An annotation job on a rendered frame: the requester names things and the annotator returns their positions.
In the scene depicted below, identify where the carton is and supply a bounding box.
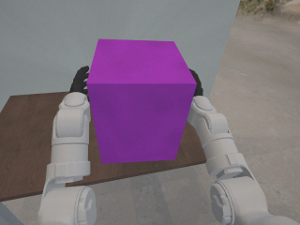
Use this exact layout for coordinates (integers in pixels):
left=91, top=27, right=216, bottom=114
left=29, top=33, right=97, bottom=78
left=86, top=38, right=197, bottom=164

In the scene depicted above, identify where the robot left forearm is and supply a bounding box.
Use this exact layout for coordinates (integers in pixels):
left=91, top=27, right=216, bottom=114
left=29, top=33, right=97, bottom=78
left=37, top=92, right=91, bottom=224

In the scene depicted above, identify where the left robot hand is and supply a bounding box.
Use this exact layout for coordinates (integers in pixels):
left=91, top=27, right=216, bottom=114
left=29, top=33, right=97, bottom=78
left=69, top=66, right=90, bottom=101

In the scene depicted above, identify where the right robot upper arm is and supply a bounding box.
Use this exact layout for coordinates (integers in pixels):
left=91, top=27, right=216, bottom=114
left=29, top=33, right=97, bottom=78
left=210, top=176, right=300, bottom=225

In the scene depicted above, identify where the left robot upper arm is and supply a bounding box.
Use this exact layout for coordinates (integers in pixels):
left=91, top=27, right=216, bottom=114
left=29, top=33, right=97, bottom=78
left=38, top=186, right=97, bottom=225

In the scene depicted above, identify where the robot right forearm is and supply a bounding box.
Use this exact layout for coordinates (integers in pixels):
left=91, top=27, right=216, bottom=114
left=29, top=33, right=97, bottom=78
left=187, top=96, right=268, bottom=209

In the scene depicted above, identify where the table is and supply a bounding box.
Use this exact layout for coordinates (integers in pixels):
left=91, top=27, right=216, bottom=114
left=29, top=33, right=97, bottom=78
left=0, top=91, right=207, bottom=225

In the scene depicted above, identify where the right robot hand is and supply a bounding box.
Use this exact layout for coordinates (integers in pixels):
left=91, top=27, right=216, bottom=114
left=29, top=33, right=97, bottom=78
left=189, top=68, right=203, bottom=97

